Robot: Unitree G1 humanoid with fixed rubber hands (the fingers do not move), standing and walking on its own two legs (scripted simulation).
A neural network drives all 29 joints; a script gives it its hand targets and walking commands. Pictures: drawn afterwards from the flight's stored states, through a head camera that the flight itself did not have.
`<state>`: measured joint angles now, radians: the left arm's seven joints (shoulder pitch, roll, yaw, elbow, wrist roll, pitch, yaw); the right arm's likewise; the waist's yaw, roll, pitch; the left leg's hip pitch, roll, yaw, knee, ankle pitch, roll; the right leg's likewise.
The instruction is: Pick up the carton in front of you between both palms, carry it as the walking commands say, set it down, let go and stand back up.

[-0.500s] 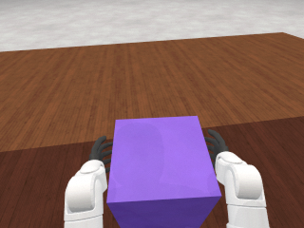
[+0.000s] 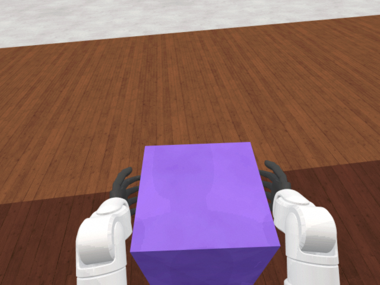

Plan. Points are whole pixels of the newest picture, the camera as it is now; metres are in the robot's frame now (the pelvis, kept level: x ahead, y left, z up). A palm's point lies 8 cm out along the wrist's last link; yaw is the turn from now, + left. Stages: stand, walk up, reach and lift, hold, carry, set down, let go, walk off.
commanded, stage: carry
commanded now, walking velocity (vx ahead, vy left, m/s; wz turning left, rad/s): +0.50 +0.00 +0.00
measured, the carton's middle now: (200, 220) +0.27 +0.00 +0.00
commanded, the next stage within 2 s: none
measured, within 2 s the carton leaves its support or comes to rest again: neither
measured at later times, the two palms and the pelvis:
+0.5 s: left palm (141, 100) +0.61 +0.16 +0.06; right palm (245, 101) +0.58 -0.14 +0.06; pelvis +0.34 +0.04 +0.01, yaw -4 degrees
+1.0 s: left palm (164, 31) +0.97 +0.11 +0.10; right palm (242, 28) +0.98 -0.19 +0.10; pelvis +0.66 -0.04 +0.00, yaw -2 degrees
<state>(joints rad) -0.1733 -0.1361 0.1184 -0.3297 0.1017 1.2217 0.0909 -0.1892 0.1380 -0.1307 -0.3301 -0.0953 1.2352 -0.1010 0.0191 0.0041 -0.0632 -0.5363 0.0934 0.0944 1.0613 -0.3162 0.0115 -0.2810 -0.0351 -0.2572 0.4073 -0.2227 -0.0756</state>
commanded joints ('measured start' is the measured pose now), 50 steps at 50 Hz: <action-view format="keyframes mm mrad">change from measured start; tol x32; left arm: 1 -514 -952 -742 -138 -433 -22 -261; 28 -338 -964 -772 -103 -356 -95 -239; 50 -894 -797 -715 72 -489 -23 -237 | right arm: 1 -467 947 744 -94 381 -38 250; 33 -344 836 754 -170 399 -64 276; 50 -832 784 695 101 387 -34 200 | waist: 1 0 -104 -298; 12 -13 -158 -194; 16 -48 259 -353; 36 -12 132 -189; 39 41 -355 -359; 50 19 -94 -285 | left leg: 1 -139 22 -6 -145 71 -8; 13 418 -125 218 -613 208 36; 15 841 317 -488 -759 -115 218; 19 685 280 -307 -802 352 168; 36 585 111 147 -590 647 55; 41 -156 -51 -90 331 -145 25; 50 -182 9 -34 -89 96 23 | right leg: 1 379 -276 289 -213 215 -67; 12 358 -178 24 32 651 15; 17 -412 -23 228 925 -228 69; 33 -280 -31 50 142 192 52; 37 186 48 -21 75 56 32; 39 563 -369 734 -123 -146 -146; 50 301 -249 287 -142 182 -139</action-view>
